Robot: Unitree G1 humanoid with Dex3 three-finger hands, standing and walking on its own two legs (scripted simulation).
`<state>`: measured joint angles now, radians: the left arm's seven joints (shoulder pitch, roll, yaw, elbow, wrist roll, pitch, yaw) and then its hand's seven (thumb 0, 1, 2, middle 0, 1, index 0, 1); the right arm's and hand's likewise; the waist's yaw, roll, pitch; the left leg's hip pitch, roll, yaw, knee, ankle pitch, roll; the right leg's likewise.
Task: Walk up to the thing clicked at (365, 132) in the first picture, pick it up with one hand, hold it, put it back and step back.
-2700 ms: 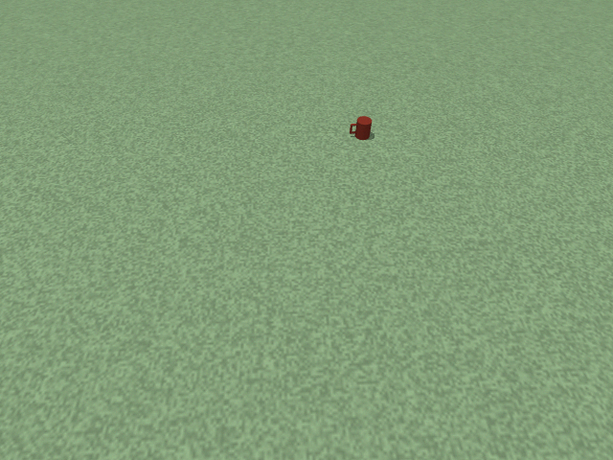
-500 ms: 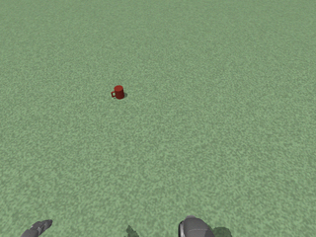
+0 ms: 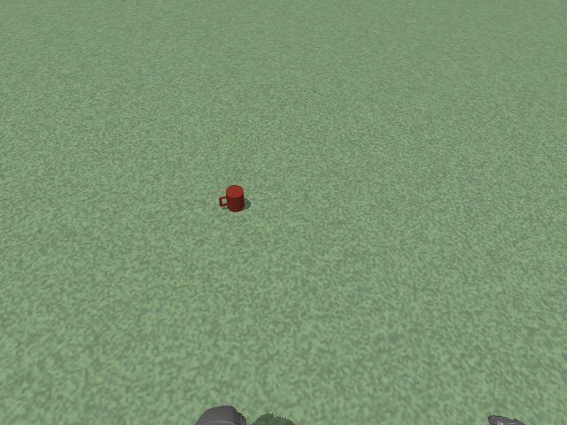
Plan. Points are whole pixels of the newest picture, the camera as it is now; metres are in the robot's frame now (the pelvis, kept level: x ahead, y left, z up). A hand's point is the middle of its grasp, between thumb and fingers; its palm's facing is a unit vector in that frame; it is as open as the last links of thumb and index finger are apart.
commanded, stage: walk up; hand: left
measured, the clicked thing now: (231, 199) +1.10 +0.25 -0.71
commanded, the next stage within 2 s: none
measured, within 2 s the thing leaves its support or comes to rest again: neither
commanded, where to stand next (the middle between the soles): +0.71 +0.02 m, yaw +0 degrees
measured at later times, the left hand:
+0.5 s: hand (150, 290) +0.35 +0.26 -0.12, palm faces -0.08 -0.91 -0.40, open 7.4 cm
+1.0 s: hand (147, 249) +0.45 +0.30 -0.15, palm faces -0.07 -0.93 -0.35, open 7.4 cm
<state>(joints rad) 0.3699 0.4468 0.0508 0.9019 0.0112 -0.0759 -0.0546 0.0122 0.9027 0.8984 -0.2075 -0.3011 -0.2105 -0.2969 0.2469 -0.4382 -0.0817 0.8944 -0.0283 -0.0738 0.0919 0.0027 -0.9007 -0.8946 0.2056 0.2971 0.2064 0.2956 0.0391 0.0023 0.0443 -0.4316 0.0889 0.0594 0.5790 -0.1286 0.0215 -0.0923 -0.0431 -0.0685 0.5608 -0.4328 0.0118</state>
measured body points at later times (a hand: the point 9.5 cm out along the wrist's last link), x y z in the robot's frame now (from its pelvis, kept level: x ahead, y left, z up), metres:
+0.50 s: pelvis +0.22 -0.01 +0.00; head +0.24 -0.03 +0.45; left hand +0.35 +0.31 -0.09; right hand +0.22 -0.33 -0.13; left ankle +0.12 +0.12 -0.71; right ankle +0.32 -0.13 -0.72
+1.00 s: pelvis +0.41 +0.02 +0.01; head +0.42 +0.05 +0.45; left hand +0.45 +0.35 -0.12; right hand +0.46 -0.31 -0.08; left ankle +0.45 +0.14 -0.72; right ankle +0.39 -0.11 -0.66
